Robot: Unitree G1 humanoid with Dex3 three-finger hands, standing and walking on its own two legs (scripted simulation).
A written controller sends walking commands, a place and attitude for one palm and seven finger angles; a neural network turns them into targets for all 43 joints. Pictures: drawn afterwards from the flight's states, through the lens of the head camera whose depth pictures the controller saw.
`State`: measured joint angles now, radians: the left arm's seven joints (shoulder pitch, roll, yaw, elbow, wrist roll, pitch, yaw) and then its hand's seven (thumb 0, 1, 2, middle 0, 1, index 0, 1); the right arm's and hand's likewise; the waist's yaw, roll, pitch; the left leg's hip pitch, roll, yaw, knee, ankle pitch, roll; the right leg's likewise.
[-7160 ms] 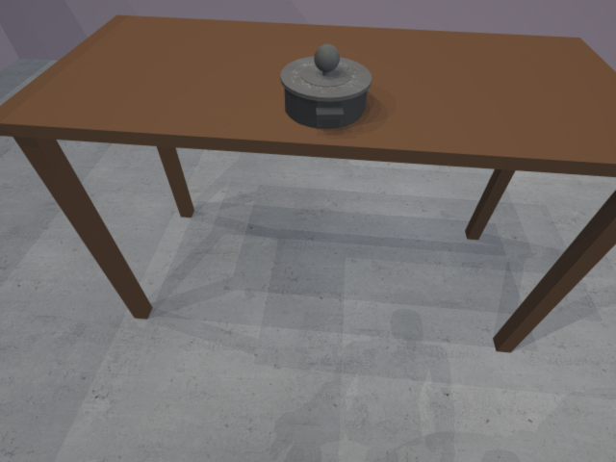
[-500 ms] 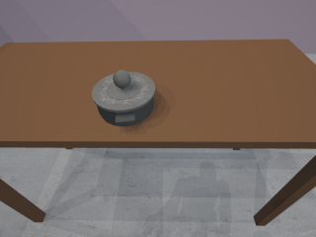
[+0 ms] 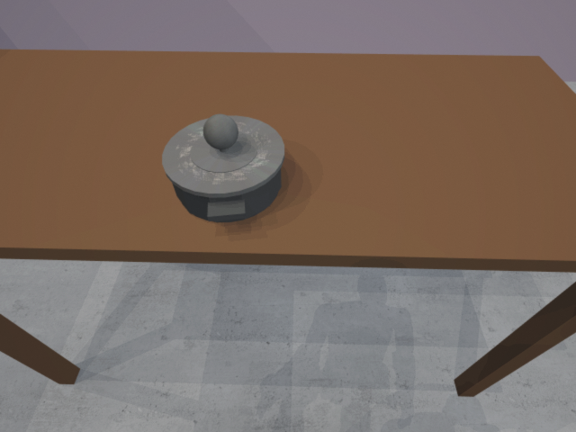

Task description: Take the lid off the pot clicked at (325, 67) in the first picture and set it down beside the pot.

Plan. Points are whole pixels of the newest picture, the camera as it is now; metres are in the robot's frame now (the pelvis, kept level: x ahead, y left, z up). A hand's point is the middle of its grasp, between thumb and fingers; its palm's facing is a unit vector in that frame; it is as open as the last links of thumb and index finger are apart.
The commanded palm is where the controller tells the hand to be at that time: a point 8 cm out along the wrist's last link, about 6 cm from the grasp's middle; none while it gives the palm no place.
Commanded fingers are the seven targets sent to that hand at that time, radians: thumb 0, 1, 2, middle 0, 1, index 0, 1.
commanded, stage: lift the closed hand beside the body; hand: left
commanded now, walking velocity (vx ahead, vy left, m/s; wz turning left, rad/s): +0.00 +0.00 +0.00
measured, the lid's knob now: (220, 132) +0.48 +0.13 +0.17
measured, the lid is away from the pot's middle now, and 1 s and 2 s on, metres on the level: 0.00 0.00 0.00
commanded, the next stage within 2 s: raise the hand higher, near the body in 0.66 s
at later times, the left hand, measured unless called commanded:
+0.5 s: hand out of the picture +0.10 +0.20 +0.02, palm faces +0.30 -0.89 -0.34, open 3.9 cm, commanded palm +0.06 +0.24 +0.06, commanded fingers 0.00 0.90 0.90 -1.26 -1.45 -1.26 -1.45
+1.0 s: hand (56, 397) +0.13 +0.22 +0.13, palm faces +0.32 -0.85 -0.41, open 3.1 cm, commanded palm +0.07 +0.25 +0.16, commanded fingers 0.00 0.90 0.90 -1.30 -1.50 -1.30 -1.50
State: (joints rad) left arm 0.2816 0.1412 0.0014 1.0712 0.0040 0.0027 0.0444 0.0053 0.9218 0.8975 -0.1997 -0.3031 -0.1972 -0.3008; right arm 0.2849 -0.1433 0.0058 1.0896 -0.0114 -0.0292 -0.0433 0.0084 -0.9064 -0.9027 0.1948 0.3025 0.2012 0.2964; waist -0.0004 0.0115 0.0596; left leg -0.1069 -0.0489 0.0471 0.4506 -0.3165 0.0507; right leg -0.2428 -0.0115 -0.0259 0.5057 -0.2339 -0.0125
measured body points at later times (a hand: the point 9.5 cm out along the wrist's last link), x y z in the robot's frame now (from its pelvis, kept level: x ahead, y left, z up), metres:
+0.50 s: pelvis -0.03 -0.03 +0.00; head -0.02 -0.03 +0.45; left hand +0.08 +0.25 +0.04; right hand +0.22 -0.26 -0.03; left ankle -0.04 +0.08 -0.74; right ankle +0.02 -0.11 -0.74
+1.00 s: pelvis -0.02 +0.00 +0.01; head -0.04 -0.01 +0.46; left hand +0.11 +0.27 +0.15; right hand +0.17 -0.22 -0.07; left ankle -0.04 +0.08 -0.74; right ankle +0.02 -0.11 -0.74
